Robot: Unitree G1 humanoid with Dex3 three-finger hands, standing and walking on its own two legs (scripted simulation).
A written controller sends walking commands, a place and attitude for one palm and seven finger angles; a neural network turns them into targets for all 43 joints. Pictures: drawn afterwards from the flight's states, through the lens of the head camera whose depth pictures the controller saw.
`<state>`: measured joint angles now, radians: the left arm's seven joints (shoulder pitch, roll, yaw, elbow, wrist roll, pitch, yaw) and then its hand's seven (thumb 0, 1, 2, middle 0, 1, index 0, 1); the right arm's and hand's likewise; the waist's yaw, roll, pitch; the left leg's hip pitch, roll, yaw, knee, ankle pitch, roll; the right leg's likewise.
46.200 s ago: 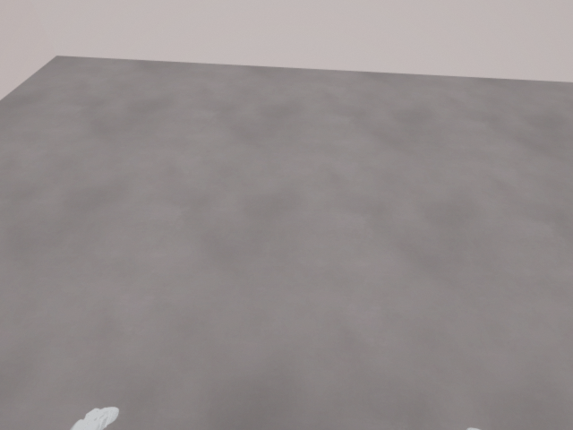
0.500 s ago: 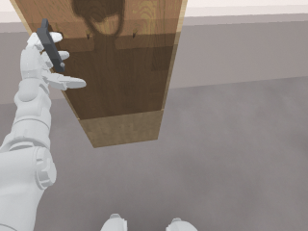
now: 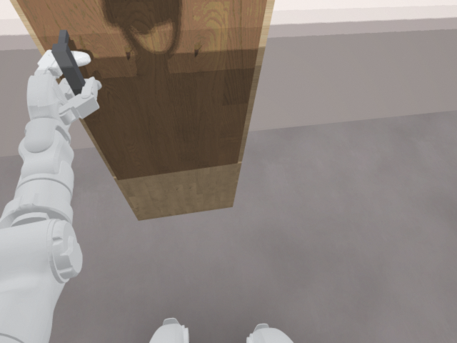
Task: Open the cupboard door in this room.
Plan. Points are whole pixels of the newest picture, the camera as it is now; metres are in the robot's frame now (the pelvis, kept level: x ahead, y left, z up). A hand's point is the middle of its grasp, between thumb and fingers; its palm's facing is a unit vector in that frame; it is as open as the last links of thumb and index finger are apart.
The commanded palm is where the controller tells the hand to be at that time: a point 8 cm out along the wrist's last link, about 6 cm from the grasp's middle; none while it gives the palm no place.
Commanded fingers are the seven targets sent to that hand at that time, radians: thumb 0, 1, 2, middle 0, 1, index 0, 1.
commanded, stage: close the thumb around the handle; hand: left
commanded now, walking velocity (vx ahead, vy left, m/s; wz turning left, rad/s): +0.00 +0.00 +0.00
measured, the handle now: (76, 71) +0.56 +0.23 +0.12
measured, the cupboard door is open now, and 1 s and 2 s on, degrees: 1 36 45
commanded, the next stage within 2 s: pull the door open along its arc in 0.10 s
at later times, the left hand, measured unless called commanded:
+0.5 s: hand (91, 109) +0.48 +0.20 +0.11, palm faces +0.08 -1.00 +0.01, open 6.1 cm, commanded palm +0.42 +0.25 +0.11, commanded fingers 0.00 0.90 0.90 -0.40 -1.35 -0.40 -1.35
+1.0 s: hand (155, 177) +0.35 +0.09 +0.12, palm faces +0.44 -0.89 +0.08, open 6.3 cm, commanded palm +0.27 +0.14 +0.11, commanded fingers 0.00 0.90 0.90 -0.40 -1.35 -0.40 -1.35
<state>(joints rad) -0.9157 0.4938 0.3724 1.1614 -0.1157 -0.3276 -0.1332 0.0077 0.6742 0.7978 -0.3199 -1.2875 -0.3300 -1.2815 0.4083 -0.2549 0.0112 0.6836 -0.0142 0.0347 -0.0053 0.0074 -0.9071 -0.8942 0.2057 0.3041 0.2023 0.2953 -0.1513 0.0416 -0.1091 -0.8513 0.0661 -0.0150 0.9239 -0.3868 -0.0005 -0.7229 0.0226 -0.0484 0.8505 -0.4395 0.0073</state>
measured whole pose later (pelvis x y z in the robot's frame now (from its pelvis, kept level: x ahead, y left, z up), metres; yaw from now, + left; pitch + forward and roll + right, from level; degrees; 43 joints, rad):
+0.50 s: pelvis +0.01 +0.00 +0.01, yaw -2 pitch +16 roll -2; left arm -0.69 0.44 0.41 0.97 -0.15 -0.32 -0.19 0.01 0.74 0.79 -0.31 -1.32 -0.30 -1.31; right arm 0.41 -0.26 0.01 0.63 0.01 0.07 -0.01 0.01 -0.91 -0.89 0.21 0.30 0.20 0.30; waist -0.14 0.05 -0.13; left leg -0.76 0.08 0.03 0.88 -0.39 0.00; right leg -0.66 0.03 -0.01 0.82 -0.44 0.01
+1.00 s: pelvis +0.01 -0.02 +0.02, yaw +1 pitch +7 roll +0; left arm -0.10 -0.11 -0.02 0.17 -0.01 -0.07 0.52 0.03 0.68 0.76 -0.30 -1.27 -0.32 -1.29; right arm 0.19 -0.18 0.01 0.55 -0.05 0.04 0.04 0.01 -0.91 -0.89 0.20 0.30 0.20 0.30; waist -0.02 0.04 -0.14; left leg -0.53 0.05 0.01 0.77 -0.36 -0.03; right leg -0.44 0.00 -0.03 0.77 -0.44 -0.01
